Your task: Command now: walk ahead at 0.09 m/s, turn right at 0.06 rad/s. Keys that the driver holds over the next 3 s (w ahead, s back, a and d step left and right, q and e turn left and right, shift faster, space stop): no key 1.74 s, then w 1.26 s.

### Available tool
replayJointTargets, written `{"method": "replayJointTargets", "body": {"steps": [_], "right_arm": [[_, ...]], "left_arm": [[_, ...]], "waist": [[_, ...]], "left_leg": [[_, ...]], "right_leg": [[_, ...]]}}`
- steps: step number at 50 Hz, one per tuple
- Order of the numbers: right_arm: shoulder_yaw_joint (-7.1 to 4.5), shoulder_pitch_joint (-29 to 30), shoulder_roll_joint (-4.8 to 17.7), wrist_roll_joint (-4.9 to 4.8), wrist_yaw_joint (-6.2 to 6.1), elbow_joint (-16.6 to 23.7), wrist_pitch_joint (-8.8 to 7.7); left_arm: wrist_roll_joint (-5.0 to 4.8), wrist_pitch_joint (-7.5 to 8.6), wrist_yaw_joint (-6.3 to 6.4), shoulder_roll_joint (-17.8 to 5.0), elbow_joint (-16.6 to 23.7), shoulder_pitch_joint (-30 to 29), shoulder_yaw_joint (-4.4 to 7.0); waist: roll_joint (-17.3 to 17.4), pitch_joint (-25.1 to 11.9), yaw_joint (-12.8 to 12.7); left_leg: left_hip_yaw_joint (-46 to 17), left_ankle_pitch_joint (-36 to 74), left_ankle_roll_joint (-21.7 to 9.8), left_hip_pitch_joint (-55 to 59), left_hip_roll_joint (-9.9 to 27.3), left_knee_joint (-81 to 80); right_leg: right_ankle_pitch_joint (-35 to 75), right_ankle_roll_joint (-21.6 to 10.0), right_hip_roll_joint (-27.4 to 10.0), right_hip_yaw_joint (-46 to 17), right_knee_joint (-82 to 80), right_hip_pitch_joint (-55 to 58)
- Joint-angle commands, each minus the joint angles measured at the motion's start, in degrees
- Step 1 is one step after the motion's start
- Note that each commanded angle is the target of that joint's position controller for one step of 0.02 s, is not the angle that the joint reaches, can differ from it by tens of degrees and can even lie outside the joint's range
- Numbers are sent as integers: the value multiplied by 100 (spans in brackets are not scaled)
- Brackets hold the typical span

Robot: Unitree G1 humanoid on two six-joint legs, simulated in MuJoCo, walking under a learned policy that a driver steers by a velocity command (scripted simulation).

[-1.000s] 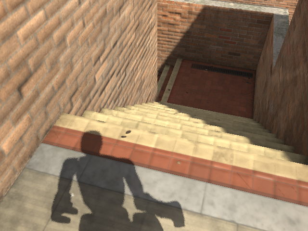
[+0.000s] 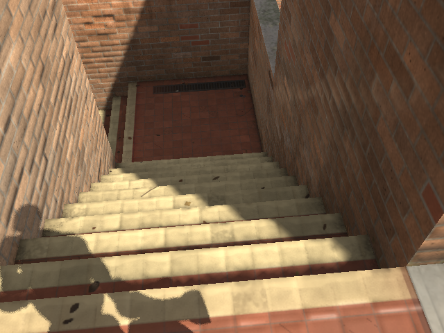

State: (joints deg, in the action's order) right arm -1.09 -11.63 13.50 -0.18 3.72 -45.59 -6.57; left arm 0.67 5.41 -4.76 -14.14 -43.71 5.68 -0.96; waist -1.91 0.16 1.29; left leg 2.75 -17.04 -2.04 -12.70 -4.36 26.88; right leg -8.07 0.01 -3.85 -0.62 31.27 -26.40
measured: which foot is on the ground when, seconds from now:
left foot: down 0.00-1.00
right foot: down 0.00-1.00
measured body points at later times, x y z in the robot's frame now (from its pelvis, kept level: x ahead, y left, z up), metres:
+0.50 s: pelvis +0.03 -0.01 +0.00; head +0.05 -0.01 +0.45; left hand +0.20 +0.25 -0.10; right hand +0.15 -0.28 -0.12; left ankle -0.04 +0.10 -0.73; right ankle +0.09 -0.12 -0.73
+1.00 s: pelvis +0.03 +0.00 +0.01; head +0.05 +0.00 +0.46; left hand +0.19 +0.27 -0.11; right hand +0.13 -0.28 -0.12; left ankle -0.04 +0.10 -0.73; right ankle +0.09 -0.12 -0.73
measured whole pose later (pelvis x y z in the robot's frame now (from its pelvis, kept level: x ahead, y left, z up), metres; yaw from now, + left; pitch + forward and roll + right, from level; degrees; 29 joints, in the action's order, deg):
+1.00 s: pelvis +0.03 +0.00 +0.01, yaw +0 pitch -1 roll +0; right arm -2.7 -11.1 17.5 0.2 4.2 -52.7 -3.4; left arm 0.3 3.2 -3.1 -17.1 -53.2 3.2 2.0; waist -0.1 2.3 -0.3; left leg 0.8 -19.9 -0.9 -4.4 -0.4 25.2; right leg -8.9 -0.5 -0.3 1.9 26.0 -16.2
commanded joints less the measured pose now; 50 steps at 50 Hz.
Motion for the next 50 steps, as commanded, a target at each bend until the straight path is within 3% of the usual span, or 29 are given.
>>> {"method": "replayJointTargets", "body": {"steps": [1, 3, 6, 23, 50], "right_arm": [[-195, -680, 695, -42, -10, 169, 112], [-163, -364, 602, -34, 43, 241, 124], [-232, -153, 765, -18, 24, 327, 84], [-329, -43, 1033, 6, 28, 101, 182], [-333, 18, 1201, 29, 38, -502, 260]], "left_arm": [[-49, -53, 22, -793, 362, -141, 238], [-43, -67, 44, -772, 325, -112, 252], [-42, -2, 64, -808, 334, -251, 270], [-58, -69, 131, -984, 43, -435, 383], [-39, -147, 181, -1052, -662, -580, 455]], "waist": [[-97, -843, 60], [22, -582, -114], [-40, -801, -126], [105, -383, -135], [204, -173, -158]], "left_leg": [[-428, 983, -38, -43, 593, -325], [-477, 754, -71, -358, 581, -522], [-421, 1485, -62, -91, 591, -353], [-438, 757, -1, -163, 655, -447], [-490, 814, -80, 38, 689, -747]], "right_leg": [[883, -484, -427, -631, -334, 1213], [659, -418, -345, -563, -341, 1321], [1445, -455, -264, -432, -175, 1498], [950, -286, -22, -237, -324, 1693], [956, -211, 127, -16, -703, 2004]]}}
Next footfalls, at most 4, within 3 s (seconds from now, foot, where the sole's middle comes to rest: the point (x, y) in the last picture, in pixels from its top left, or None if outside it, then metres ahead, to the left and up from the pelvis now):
2.50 left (205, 328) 0.49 0.08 -0.77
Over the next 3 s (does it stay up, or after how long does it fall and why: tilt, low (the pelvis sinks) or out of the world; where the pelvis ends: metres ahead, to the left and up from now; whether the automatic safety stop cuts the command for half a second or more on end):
stays up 0.56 -0.01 -0.05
